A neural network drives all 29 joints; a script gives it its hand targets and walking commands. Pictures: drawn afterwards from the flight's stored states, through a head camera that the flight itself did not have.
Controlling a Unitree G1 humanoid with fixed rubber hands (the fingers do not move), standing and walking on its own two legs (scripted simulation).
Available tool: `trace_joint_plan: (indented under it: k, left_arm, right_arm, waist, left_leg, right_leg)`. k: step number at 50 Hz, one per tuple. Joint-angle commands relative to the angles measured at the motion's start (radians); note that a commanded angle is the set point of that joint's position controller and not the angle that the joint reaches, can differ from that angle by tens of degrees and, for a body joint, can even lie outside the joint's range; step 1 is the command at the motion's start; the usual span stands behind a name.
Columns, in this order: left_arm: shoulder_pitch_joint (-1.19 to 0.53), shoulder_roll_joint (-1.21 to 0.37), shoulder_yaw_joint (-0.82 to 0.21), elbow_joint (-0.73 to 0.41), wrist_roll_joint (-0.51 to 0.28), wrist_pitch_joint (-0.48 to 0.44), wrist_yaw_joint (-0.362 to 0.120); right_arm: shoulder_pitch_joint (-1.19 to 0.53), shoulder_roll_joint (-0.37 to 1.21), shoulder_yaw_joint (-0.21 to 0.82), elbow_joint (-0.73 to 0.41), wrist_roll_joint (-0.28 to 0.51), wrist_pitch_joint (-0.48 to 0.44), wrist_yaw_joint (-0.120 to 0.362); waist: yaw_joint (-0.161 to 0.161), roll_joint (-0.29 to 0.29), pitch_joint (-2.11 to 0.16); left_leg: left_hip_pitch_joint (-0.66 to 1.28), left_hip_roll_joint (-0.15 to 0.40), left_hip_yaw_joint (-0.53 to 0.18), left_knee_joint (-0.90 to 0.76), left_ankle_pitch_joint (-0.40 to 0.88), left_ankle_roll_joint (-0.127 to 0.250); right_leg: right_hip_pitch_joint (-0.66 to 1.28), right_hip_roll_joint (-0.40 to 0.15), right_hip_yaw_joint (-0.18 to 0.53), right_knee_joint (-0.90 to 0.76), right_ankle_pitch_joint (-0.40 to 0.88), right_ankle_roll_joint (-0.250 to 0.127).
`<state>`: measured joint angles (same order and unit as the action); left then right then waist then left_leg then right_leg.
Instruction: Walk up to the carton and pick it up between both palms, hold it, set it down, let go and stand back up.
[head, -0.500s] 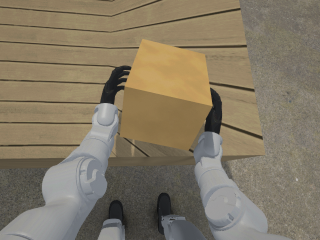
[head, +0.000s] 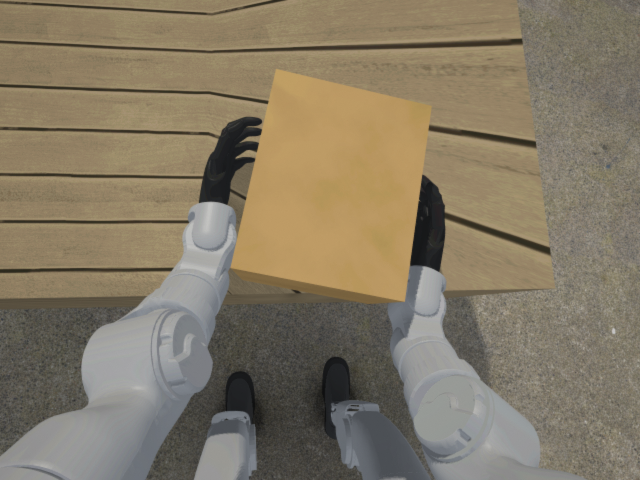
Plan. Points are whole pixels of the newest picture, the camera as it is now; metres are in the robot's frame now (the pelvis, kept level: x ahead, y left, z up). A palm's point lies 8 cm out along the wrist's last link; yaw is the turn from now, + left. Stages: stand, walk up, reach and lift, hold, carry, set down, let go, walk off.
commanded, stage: set down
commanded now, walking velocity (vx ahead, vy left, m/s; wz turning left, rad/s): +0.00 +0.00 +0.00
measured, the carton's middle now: (327, 201) +0.43 -0.04 -0.07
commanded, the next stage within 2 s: none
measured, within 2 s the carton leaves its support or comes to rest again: neither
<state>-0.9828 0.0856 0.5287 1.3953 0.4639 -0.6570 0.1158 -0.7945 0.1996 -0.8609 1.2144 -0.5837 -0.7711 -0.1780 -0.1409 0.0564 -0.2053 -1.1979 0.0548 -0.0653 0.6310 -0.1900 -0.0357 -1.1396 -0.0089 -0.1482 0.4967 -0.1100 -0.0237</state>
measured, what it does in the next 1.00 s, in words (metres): lowers itself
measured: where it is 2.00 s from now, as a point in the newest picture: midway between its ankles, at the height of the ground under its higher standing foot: (288, 420)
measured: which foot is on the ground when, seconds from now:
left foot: down 0.00-1.00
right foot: down 0.00-1.00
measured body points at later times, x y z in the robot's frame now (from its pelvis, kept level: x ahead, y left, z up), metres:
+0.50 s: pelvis +0.00 +0.04 -0.03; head +0.20 +0.05 +0.37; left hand +0.49 +0.09 -0.09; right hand +0.39 -0.16 -0.09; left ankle +0.01 +0.14 -0.70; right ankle +0.03 -0.12 -0.70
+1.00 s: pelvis -0.03 +0.03 -0.05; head +0.15 +0.02 +0.36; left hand +0.48 +0.11 -0.07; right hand +0.40 -0.19 -0.08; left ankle +0.01 +0.14 -0.70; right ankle +0.03 -0.12 -0.70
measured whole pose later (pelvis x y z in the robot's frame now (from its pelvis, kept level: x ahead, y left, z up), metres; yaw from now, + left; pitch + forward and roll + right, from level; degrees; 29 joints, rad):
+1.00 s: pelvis -0.03 +0.03 -0.05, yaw -5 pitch +37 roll -2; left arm -1.15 0.21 -0.03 1.64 -0.17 -0.49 0.08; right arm -1.00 -0.05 -0.41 1.48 -0.11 -0.53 -0.15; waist -0.10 0.05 -0.28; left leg -1.31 0.02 -0.02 1.05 -0.39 -0.01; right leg -1.33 -0.01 -0.02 0.96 -0.28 0.03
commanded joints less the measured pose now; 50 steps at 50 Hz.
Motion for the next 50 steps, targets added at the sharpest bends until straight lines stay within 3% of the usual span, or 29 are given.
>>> trace_joint_plan:
  k: [1, 4, 8, 9, 11, 13, 17, 19, 23, 26, 34, 35, 37, 39, 43, 46, 48, 49, 50]
  left_arm:
    - [-0.347, -0.535, -0.23, 0.118, 0.103, 0.007, -0.136]
    - [-0.361, -0.385, -0.221, 0.079, 0.063, 0.016, -0.102]
    - [-0.421, -0.086, -0.182, -0.006, -0.078, 0.059, -0.025]
    - [-0.47, -0.137, -0.175, 0.042, -0.118, 0.035, -0.033]
    - [-0.488, -0.105, -0.223, 0.104, -0.168, 0.03, -0.048]
    - [-0.519, -0.138, -0.236, 0.089, -0.179, 0.023, -0.047]
    - [-0.532, -0.113, -0.215, 0.092, -0.164, 0.046, -0.046]
    - [-0.539, -0.085, -0.208, 0.115, -0.167, 0.057, -0.043]
    - [-0.584, -0.039, -0.235, 0.094, -0.216, 0.069, -0.008]
    - [-0.609, 0.036, -0.275, 0.086, -0.285, 0.088, 0.012]
    - [-0.671, 0.142, -0.42, 0.062, -0.461, 0.105, 0.023]
    - [-0.685, 0.15, -0.437, 0.066, -0.477, 0.107, 0.02]
    - [-0.693, 0.154, -0.46, 0.062, -0.506, 0.106, 0.017]
    - [-0.696, 0.176, -0.495, 0.092, -0.541, 0.111, 0.003]
    - [-0.694, 0.192, -0.565, 0.098, -0.62, 0.103, -0.023]
    - [-0.687, 0.23, -0.569, 0.071, -0.649, 0.097, -0.043]
    - [-0.694, 0.246, -0.578, 0.051, -0.655, 0.102, -0.055]
    - [-0.687, 0.256, -0.576, 0.029, -0.659, 0.106, -0.06]
    - [-0.688, 0.273, -0.593, 0.046, -0.668, 0.116, -0.069]
  right_arm:
    - [-0.38, 0.351, 0.235, 0.152, -0.175, 0.007, 0.144]
    - [-0.351, 0.221, 0.203, 0.155, -0.137, 0.013, 0.11]
    - [-0.312, -0.101, 0.18, 0.168, 0.048, 0.025, 0.005]
    - [-0.383, 0.083, 0.171, 0.155, 0.076, 0.052, 0.0]
    - [-0.407, 0.058, 0.175, 0.155, 0.066, 0.077, 0.011]
    - [-0.45, 0.089, 0.191, 0.131, 0.081, 0.077, 0.015]
    - [-0.495, 0.019, 0.214, 0.132, 0.103, 0.071, 0.026]
    - [-0.504, -0.018, 0.219, 0.146, 0.104, 0.075, 0.037]
    - [-0.547, -0.12, 0.208, 0.194, 0.161, 0.074, 0.049]
    - [-0.58, -0.227, 0.239, 0.212, 0.231, 0.083, 0.047]
    - [-0.638, -0.371, 0.379, 0.176, 0.42, 0.136, 0.047]
    - [-0.636, -0.377, 0.378, 0.182, 0.423, 0.147, 0.043]
    - [-0.651, -0.385, 0.389, 0.162, 0.426, 0.154, 0.04]
    - [-0.648, -0.395, 0.396, 0.161, 0.431, 0.171, 0.033]
    - [-0.631, -0.413, 0.428, 0.15, 0.449, 0.179, 0.027]
    - [-0.621, -0.401, 0.466, 0.095, 0.477, 0.181, 0.021]
    - [-0.617, -0.388, 0.459, 0.087, 0.479, 0.189, 0.01]
    - [-0.62, -0.384, 0.476, 0.064, 0.487, 0.193, 0.007]
    - [-0.62, -0.388, 0.478, 0.06, 0.491, 0.206, 0.002]
  waist:
    - [-0.083, 0.164, -0.844]
    - [-0.091, 0.174, -0.876]
    - [-0.107, 0.154, -1.003]
    - [-0.072, 0.105, -0.929]
    - [-0.074, 0.096, -0.884]
    - [-0.051, 0.111, -0.881]
    - [-0.009, 0.154, -0.928]
    - [0.007, 0.155, -0.93]
    - [0.021, 0.195, -0.938]
    - [0.038, 0.202, -0.975]
    - [0.039, 0.189, -1.023]
    - [0.018, 0.178, -1.018]
    - [0.014, 0.163, -1.024]
    - [-0.012, 0.132, -1.013]
    - [-0.042, 0.102, -1.059]
    - [-0.026, 0.08, -1.082]
    - [-0.048, 0.076, -1.074]
    - [-0.036, 0.072, -1.078]
    - [-0.056, 0.059, -1.066]
  left_leg:
    - [0.581, -0.069, 0.068, 0.064, 0.286, -0.066]
    - [0.569, -0.082, 0.079, 0.08, 0.273, -0.068]
    - [0.507, -0.103, 0.093, 0.124, 0.313, -0.061]
    - [0.438, -0.103, 0.111, 0.168, 0.228, -0.012]
    - [0.392, -0.105, 0.112, 0.155, 0.121, -0.004]
    - [0.409, -0.105, 0.108, 0.197, 0.151, -0.012]
    - [0.538, -0.083, 0.09, 0.287, 0.364, -0.058]
    - [0.573, -0.073, 0.084, 0.304, 0.4, -0.068]
    - [0.729, -0.024, 0.042, 0.356, 0.549, -0.109]
    - [0.753, -0.007, 0.026, 0.378, 0.573, -0.12]
    - [0.705, -0.025, 0.032, 0.381, 0.481, -0.118]
    - [0.694, -0.025, 0.029, 0.376, 0.439, -0.116]
    - [0.67, -0.028, 0.031, 0.368, 0.384, -0.113]
    - [0.651, -0.032, 0.033, 0.354, 0.303, -0.104]
    - [0.601, -0.042, 0.039, 0.349, 0.267, -0.102]
    - [0.527, -0.065, 0.064, 0.351, 0.249, -0.095]
    - [0.452, -0.077, 0.075, 0.332, 0.191, -0.086]
    - [0.416, -0.088, 0.086, 0.328, 0.176, -0.078]
    - [0.399, -0.093, 0.087, 0.31, 0.127, -0.072]
  right_leg:
    - [0.513, 0.043, 0.019, 0.069, 0.375, -0.024]
    - [0.497, 0.045, 0.031, 0.095, 0.369, -0.019]
    - [0.533, 0.046, 0.091, 0.173, 0.471, -0.001]
    - [0.528, 0.024, 0.115, 0.162, 0.367, 0.021]
    - [0.534, 0.026, 0.112, 0.188, 0.293, 0.029]
    - [0.502, 0.03, 0.107, 0.215, 0.279, 0.029]
    - [0.42, 0.057, 0.079, 0.269, 0.321, 0.007]
    - [0.389, 0.064, 0.07, 0.291, 0.301, 0.001]
    - [0.179, 0.089, 0.041, 0.309, 0.163, -0.009]
    - [0.128, 0.098, 0.034, 0.335, 0.117, -0.014]
    - [0.179, 0.089, 0.039, 0.381, 0.122, 0.0]
    - [0.177, 0.088, 0.037, 0.387, 0.114, 0.003]
    - [0.172, 0.082, 0.038, 0.396, 0.104, 0.008]
    - [0.195, 0.075, 0.042, 0.397, 0.093, 0.011]
    - [0.265, 0.064, 0.053, 0.406, 0.159, 0.015]
    - [0.378, 0.049, 0.08, 0.409, 0.22, 0.019]
    - [0.452, 0.036, 0.098, 0.408, 0.255, 0.022]
    - [0.503, 0.029, 0.111, 0.406, 0.28, 0.024]
    - [0.54, 0.025, 0.12, 0.399, 0.273, 0.027]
